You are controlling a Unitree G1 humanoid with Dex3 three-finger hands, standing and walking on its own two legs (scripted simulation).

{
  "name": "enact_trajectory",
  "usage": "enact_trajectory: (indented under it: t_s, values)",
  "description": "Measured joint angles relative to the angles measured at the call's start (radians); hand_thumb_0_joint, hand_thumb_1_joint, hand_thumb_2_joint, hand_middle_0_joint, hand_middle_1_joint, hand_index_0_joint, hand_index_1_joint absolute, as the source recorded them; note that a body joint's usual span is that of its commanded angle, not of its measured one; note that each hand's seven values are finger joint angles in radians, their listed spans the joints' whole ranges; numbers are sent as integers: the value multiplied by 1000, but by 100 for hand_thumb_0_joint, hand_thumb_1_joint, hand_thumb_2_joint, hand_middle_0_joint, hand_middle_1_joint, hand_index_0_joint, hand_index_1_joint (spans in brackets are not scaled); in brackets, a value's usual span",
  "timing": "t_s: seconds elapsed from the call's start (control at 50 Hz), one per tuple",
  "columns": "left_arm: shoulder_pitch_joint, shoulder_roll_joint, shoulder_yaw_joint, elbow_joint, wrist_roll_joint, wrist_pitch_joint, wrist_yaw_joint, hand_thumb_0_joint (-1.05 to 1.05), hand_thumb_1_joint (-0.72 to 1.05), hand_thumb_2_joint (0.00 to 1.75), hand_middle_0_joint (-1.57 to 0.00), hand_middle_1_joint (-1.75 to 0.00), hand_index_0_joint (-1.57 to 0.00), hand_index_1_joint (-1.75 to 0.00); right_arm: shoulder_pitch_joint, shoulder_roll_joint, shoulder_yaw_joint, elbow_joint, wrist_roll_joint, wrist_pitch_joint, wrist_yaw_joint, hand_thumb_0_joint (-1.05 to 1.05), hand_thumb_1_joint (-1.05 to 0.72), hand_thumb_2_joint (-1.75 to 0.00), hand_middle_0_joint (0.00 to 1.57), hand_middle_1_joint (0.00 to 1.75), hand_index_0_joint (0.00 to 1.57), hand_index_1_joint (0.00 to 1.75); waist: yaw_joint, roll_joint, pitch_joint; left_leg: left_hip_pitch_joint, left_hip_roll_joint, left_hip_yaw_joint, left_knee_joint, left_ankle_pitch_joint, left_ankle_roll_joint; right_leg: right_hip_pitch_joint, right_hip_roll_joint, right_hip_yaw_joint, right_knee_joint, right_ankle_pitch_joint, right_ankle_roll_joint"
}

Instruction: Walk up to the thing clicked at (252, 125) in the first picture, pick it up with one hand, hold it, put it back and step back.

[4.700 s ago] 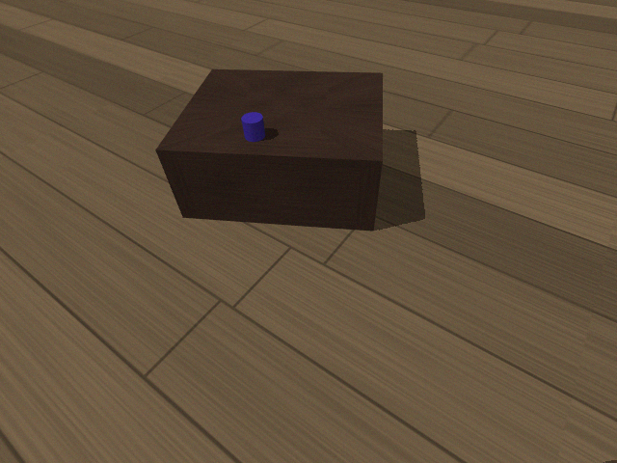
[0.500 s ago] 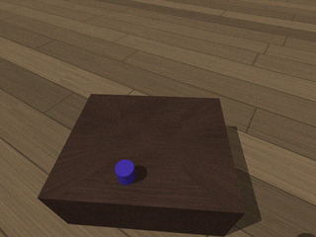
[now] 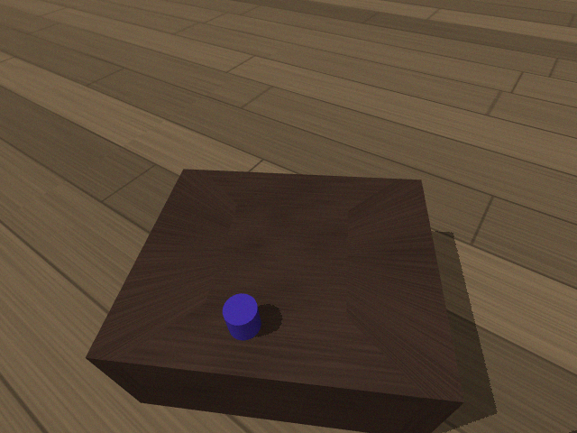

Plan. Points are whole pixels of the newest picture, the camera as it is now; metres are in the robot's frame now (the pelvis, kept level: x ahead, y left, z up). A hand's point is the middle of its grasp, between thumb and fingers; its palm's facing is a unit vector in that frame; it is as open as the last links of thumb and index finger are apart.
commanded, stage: walk up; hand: left
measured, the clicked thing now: (242, 317) +0.48 +0.17 -0.35
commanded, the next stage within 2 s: stand in 0.36 s
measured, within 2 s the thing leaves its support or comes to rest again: neither
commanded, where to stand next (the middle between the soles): +0.04 -0.01 m, yaw -1 degrees
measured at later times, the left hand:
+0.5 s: hand out of the picture +0.09 +0.25 -0.15, palm faces +0.00 -0.94 -0.33, open 7.4 cm
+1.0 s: hand out of the picture +0.07 +0.25 -0.15, palm faces +0.00 -0.94 -0.35, open 7.4 cm
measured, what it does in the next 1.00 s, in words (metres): stands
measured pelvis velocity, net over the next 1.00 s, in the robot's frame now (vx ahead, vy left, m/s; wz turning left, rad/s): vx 0.01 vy -0.01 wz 0.02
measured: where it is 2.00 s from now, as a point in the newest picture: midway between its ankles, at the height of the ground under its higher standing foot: outside the picture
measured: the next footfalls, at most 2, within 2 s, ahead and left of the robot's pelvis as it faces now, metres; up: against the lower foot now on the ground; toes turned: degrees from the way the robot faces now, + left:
none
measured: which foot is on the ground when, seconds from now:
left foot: down 0.00-1.00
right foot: down 0.00-1.00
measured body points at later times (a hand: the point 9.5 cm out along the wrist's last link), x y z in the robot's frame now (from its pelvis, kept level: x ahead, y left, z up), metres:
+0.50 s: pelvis +0.00 +0.00 +0.00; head +0.01 +0.00 +0.45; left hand +0.09 +0.30 -0.13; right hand +0.08 -0.30 -0.13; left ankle -0.02 +0.14 -0.75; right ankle +0.05 -0.12 -0.75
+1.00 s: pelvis +0.01 -0.01 +0.00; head +0.01 -0.01 +0.45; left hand +0.07 +0.30 -0.13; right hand +0.08 -0.30 -0.14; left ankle -0.02 +0.14 -0.75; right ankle +0.05 -0.12 -0.75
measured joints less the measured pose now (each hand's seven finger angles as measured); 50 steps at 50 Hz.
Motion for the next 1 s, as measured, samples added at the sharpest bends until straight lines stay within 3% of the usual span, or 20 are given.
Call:
enact_trajectory:
  t_s: [0.48, 1.0]
  values:
    - [-16, 2, -4, -17, 3, -6, 5, 1, 90, 90, -20, -30, -21, -29, 23, 1, -3, 10, -6, 13, 1, 1, -91, -89, 20, 30, 20, 30, -23, -7, -1, 25, -1, -2, -27, 6, 0, 24, -1, -2, -23, 3, 3]
    - [20, 14, -21, -16, 5, -12, 10, 1, 90, 90, -20, -30, -21, -29, 38, 0, 0, 2, -6, 21, 8, 1, -91, -89, 20, 30, 20, 30, -16, 2, -4, 24, 4, -16, -31, 9, -8, 24, 3, -17, -16, -6, -6]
